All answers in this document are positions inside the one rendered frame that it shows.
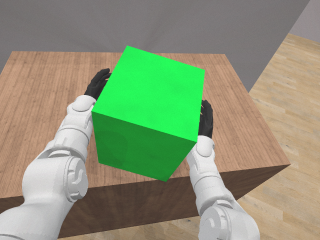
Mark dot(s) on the robot left upper arm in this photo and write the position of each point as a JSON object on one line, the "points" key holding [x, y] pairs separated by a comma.
{"points": [[51, 186]]}

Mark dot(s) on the carton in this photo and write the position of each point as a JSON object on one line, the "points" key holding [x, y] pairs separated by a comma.
{"points": [[146, 119]]}

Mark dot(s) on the robot right forearm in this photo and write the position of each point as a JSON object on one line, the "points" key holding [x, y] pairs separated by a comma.
{"points": [[206, 181]]}

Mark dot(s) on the robot right upper arm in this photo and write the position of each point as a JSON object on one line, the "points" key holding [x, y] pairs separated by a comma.
{"points": [[223, 223]]}

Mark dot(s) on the left robot hand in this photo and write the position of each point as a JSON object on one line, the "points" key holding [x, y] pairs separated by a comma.
{"points": [[97, 84]]}

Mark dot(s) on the pedestal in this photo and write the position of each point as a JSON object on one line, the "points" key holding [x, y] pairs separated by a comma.
{"points": [[36, 87]]}

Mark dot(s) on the right robot hand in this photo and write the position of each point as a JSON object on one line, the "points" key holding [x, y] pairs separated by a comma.
{"points": [[206, 120]]}

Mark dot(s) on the robot left forearm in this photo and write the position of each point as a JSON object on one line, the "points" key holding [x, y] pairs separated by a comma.
{"points": [[73, 136]]}

